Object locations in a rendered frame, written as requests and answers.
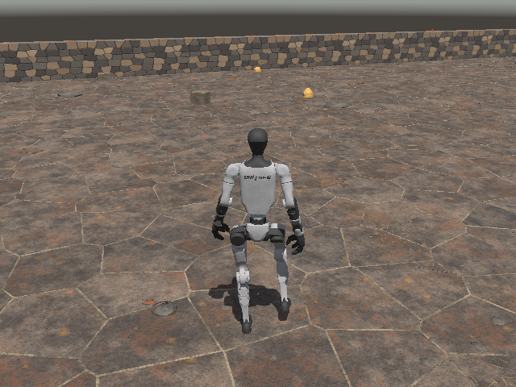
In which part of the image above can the right robot thigh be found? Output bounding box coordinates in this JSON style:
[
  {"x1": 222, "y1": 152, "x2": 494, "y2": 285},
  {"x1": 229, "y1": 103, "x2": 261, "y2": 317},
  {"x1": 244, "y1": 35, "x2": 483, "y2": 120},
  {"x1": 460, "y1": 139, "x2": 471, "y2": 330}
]
[{"x1": 268, "y1": 223, "x2": 286, "y2": 262}]

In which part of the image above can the right robot forearm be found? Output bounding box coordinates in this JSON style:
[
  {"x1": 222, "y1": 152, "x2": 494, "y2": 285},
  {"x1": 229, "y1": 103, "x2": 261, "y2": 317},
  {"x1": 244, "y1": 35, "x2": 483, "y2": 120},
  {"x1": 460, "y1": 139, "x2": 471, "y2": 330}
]
[{"x1": 287, "y1": 197, "x2": 304, "y2": 236}]

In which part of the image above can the right robot upper arm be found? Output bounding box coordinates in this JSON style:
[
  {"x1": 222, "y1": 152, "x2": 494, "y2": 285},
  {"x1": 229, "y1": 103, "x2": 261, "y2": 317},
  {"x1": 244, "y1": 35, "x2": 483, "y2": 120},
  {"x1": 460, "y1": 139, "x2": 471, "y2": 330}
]
[{"x1": 274, "y1": 163, "x2": 295, "y2": 209}]

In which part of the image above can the humanoid robot head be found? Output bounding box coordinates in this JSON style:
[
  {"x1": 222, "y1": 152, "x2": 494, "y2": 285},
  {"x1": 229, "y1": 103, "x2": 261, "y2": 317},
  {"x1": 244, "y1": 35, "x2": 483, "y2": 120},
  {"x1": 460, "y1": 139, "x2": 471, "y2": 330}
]
[{"x1": 244, "y1": 128, "x2": 272, "y2": 168}]

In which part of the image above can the left robot hand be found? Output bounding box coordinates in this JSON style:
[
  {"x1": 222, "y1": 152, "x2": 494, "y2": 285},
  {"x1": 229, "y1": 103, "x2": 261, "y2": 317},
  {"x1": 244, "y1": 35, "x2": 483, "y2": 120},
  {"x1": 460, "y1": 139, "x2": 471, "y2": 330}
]
[{"x1": 212, "y1": 223, "x2": 230, "y2": 240}]

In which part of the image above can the right robot hand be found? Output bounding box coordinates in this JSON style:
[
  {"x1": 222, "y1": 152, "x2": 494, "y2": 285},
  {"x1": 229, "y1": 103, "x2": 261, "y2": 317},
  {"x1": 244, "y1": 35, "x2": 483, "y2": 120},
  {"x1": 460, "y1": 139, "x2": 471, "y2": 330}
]
[{"x1": 286, "y1": 234, "x2": 305, "y2": 255}]

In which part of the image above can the left robot forearm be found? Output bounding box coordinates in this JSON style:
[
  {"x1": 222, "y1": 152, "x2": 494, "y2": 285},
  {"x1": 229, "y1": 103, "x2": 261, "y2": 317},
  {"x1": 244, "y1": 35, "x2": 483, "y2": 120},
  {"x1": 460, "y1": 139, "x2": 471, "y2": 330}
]
[{"x1": 213, "y1": 195, "x2": 228, "y2": 227}]

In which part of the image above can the left robot upper arm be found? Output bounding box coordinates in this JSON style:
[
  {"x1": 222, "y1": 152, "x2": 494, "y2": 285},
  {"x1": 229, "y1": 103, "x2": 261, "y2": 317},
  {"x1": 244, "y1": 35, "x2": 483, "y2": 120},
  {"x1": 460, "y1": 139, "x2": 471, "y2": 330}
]
[{"x1": 219, "y1": 163, "x2": 241, "y2": 207}]

